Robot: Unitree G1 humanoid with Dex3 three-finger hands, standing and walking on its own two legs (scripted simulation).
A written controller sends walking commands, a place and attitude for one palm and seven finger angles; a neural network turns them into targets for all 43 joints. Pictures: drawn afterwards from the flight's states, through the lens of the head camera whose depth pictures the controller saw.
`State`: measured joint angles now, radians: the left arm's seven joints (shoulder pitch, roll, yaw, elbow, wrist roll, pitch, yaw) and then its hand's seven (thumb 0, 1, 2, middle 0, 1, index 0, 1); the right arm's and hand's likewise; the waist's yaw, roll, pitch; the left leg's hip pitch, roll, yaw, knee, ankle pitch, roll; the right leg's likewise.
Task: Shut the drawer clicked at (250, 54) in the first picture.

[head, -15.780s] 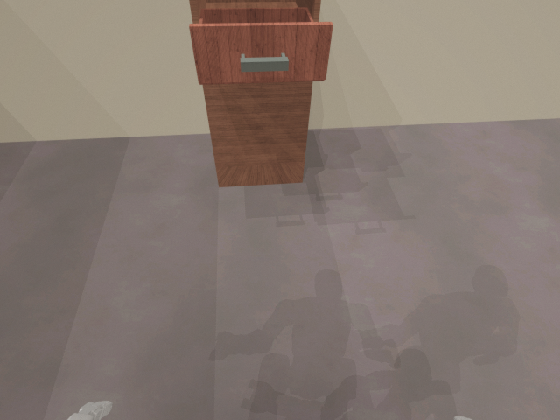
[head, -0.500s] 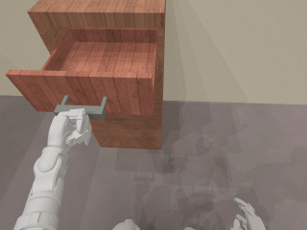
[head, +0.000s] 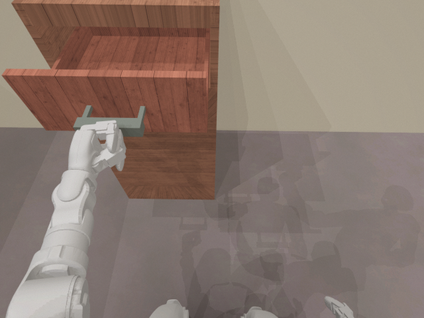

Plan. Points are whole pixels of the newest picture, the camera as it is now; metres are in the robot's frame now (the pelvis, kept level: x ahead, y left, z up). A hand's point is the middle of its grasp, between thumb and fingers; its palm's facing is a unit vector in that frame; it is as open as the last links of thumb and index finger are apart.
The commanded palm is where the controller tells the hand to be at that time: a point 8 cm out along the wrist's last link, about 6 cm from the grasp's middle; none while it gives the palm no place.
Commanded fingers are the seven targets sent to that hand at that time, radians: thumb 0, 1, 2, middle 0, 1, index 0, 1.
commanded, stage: push the drawer shut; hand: left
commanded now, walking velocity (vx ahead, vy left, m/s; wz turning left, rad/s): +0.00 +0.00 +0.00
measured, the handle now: (112, 118) +0.49 +0.22 +0.07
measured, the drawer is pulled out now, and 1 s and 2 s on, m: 0.17 0.05 0.00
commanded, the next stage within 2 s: pull the fist back off the drawer in 1.74 s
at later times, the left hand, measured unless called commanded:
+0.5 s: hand (126, 125) +0.47 +0.18 +0.07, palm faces +0.00 -1.00 -0.03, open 2.9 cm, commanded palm +0.46 +0.23 +0.07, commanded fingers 0.00 0.90 0.90 -1.40 -1.60 -1.40 -1.60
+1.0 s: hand (130, 106) +0.52 +0.19 +0.07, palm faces -0.01 -1.00 -0.02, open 2.9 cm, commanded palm +0.53 +0.23 +0.07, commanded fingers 0.00 0.90 0.90 -1.40 -1.60 -1.40 -1.60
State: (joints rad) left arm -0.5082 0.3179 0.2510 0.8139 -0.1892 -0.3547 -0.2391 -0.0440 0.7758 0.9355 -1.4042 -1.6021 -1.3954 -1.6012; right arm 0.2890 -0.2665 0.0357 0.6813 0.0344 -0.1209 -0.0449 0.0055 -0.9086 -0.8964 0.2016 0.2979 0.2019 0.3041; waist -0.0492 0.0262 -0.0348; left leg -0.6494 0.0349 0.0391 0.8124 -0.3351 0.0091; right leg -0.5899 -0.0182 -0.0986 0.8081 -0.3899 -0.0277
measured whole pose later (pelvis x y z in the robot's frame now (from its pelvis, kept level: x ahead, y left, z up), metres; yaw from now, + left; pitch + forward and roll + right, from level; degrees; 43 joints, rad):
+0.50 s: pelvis +0.00 +0.00 -0.01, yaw -1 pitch +14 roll -1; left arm -0.74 0.41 0.35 1.06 -0.14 -0.37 -0.26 -0.03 0.77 0.92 -1.40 -1.60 -1.39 -1.60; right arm 0.34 -0.27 0.03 0.68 0.02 -0.06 -0.02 0.00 -0.91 -0.90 0.20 0.30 0.20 0.30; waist -0.10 0.02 -0.06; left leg -0.76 0.05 0.04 0.88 -0.36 0.01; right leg -0.70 0.00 -0.09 0.86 -0.41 -0.03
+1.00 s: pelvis +0.00 +0.00 -0.02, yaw -2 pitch +20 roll -3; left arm -1.01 0.56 0.39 1.25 -0.07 -0.34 -0.25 -0.04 0.74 0.92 -1.40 -1.60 -1.39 -1.60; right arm 0.38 -0.28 0.05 0.67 0.00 -0.04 -0.02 0.00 -0.91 -0.90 0.20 0.30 0.20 0.30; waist -0.17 0.03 -0.07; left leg -0.93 0.07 0.02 0.97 -0.38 0.01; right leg -0.85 0.01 -0.11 0.91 -0.41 -0.03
